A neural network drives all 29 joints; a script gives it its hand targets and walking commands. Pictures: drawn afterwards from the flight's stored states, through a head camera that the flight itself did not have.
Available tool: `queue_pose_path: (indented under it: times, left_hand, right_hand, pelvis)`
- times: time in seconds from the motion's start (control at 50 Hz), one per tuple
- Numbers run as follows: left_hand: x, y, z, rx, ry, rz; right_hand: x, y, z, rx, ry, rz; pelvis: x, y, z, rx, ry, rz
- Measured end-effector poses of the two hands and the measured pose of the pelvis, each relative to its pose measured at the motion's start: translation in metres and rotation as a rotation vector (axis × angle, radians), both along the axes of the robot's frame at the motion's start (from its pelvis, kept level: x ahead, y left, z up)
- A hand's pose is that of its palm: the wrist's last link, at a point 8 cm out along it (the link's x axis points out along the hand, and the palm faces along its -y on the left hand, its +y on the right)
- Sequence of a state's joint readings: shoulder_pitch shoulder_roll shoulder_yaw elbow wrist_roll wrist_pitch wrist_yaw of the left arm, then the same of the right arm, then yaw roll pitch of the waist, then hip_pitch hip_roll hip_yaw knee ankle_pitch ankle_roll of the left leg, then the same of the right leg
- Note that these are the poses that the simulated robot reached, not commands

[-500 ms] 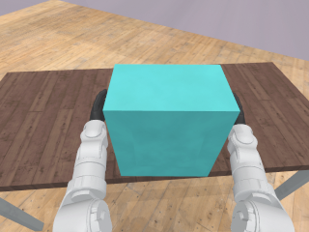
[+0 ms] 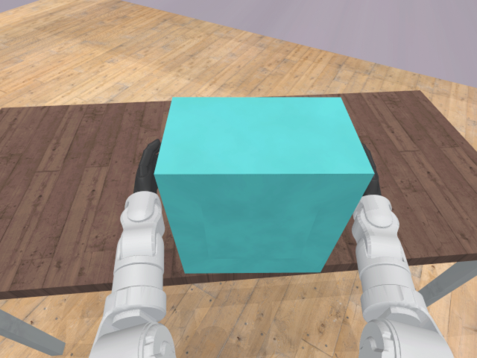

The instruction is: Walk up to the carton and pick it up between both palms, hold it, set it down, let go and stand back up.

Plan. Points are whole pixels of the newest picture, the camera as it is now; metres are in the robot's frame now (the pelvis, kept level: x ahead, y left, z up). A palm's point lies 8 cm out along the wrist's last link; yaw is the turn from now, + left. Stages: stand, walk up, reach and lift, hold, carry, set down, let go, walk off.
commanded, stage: set down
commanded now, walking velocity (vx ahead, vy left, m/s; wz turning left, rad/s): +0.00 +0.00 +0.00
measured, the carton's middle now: (254, 194) +0.39 -0.04 +0.06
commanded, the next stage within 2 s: none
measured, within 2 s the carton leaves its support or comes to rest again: neither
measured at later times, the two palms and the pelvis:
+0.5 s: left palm (140, 192) +0.39 +0.16 +0.08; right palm (371, 178) +0.38 -0.24 +0.09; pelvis -0.01 +0.00 -0.01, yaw -3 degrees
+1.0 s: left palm (116, 148) +0.39 +0.17 +0.18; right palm (398, 142) +0.38 -0.25 +0.18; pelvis -0.05 -0.02 -0.01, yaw -1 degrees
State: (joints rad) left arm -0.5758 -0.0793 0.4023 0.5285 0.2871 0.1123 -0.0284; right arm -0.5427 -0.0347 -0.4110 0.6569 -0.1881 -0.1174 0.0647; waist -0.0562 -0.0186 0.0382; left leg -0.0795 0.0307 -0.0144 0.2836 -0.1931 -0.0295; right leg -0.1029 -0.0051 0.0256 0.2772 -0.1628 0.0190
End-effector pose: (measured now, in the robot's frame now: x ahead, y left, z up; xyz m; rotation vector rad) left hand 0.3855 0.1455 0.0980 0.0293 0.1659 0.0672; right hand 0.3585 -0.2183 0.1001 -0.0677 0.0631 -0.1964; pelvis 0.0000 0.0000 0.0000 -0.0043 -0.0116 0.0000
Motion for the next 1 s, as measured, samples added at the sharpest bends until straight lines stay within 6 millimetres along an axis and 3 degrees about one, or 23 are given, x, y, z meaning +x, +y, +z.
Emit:
queue_pose_path:
  times: [0.16, 0.3, 0.38, 0.48, 0.58, 0.7, 0.82, 0.92, 1.0]
  left_hand:
    - [0.001, 0.001, -0.003, 0.029, 0.01, -0.003]
    - [-0.003, 0.004, -0.04, 0.063, 0.163, 0.007]
    - [-0.002, 0.005, -0.048, 0.013, 0.168, 0.022]
    - [0.005, 0.015, -0.026, 0.009, 0.077, 0.022]
    - [0.006, 0.033, 0.002, 0.037, 0.05, 0.026]
    - [-0.002, 0.045, 0.011, 0.019, 0.109, 0.035]
    - [-0.001, 0.04, 0.019, -0.016, 0.109, 0.028]
    - [0.005, 0.029, 0.054, -0.015, 0.06, 0.002]
    - [0.007, 0.028, 0.084, -0.005, 0.065, 0.004]
  right_hand:
    - [0.002, -0.003, -0.002, -0.014, 0.004, 0.024]
    - [0.007, -0.01, -0.039, 0.007, 0.192, 0.061]
    - [0.013, -0.01, -0.041, 0.045, 0.184, 0.067]
    - [0.022, -0.019, -0.012, 0.047, 0.083, 0.055]
    - [0.021, -0.042, 0.015, 0.037, 0.091, 0.021]
    - [0.008, -0.063, 0.029, 0.04, 0.166, -0.001]
    - [0.01, -0.051, 0.042, 0.065, 0.149, 0.074]
    - [0.019, -0.035, 0.062, 0.097, 0.105, 0.105]
    - [0.023, -0.035, 0.077, 0.119, 0.123, 0.09]
  pelvis:
    - [-0.002, 0.001, 0.0, 0.002, 0.003, -0.016]
    - [-0.006, 0.001, -0.003, -0.007, 0.087, -0.046]
    - [-0.008, 0.0, -0.005, -0.01, 0.168, -0.051]
    - [-0.013, -0.002, -0.008, -0.014, 0.217, -0.047]
    - [-0.022, -0.003, -0.008, -0.012, 0.182, -0.042]
    - [-0.035, -0.007, -0.008, -0.002, 0.147, -0.035]
    - [-0.046, -0.013, -0.012, 0.006, 0.186, -0.029]
    - [-0.051, -0.015, -0.013, 0.003, 0.211, -0.024]
    - [-0.052, -0.016, -0.012, 0.002, 0.197, -0.02]
